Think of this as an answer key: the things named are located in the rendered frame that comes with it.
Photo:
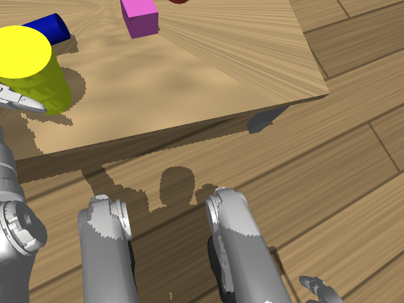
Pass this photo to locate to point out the right robot hand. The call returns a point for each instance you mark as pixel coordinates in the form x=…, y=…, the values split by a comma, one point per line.
x=318, y=288

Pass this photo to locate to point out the left robot hand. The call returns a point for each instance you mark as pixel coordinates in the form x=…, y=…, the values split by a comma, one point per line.
x=11, y=100

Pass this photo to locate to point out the right robot foot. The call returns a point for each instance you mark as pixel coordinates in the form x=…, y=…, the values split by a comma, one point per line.
x=226, y=297

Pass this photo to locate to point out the coffee table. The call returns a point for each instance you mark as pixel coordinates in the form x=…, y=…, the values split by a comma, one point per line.
x=211, y=60

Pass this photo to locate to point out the left robot foot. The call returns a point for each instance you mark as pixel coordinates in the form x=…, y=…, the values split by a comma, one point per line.
x=132, y=259

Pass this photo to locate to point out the left robot arm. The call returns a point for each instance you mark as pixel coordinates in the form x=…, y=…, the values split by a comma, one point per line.
x=22, y=234

